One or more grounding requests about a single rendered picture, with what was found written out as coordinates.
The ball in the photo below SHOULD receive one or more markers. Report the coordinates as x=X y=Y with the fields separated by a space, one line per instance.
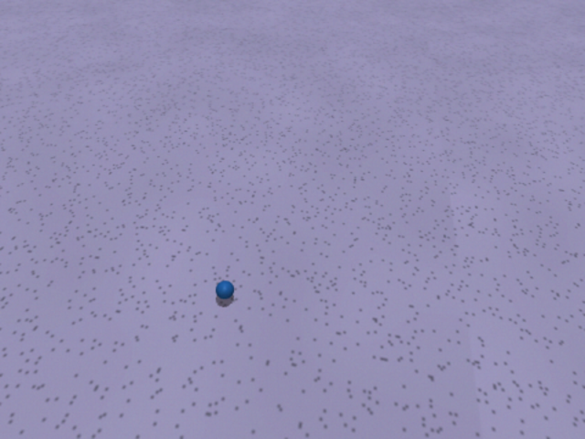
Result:
x=225 y=289

